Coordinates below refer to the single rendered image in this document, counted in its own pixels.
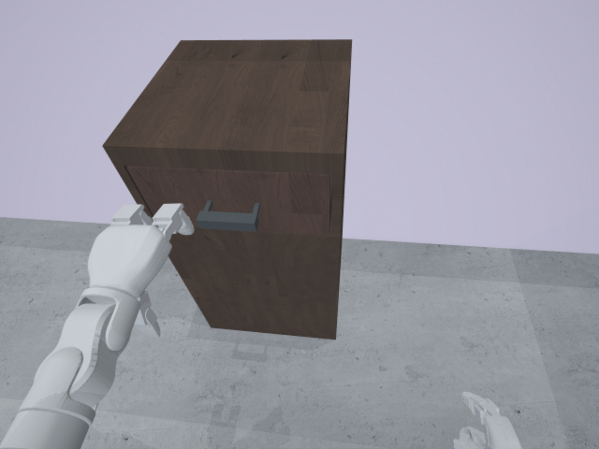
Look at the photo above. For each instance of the handle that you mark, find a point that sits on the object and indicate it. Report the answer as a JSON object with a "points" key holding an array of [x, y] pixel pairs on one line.
{"points": [[228, 220]]}

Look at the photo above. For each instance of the right robot hand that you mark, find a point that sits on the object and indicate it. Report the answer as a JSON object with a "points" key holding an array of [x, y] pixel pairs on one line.
{"points": [[499, 431]]}

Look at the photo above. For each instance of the drawer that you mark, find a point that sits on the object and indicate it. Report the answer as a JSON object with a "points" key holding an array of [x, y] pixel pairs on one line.
{"points": [[289, 202]]}

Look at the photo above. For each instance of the cabinet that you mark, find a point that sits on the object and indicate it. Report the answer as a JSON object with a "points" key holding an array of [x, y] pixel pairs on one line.
{"points": [[254, 105]]}

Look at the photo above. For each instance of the left robot hand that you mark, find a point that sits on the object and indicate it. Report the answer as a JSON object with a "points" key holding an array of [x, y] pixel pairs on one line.
{"points": [[131, 251]]}

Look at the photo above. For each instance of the left robot forearm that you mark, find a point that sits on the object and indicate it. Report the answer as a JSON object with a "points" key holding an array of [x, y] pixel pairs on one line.
{"points": [[77, 374]]}

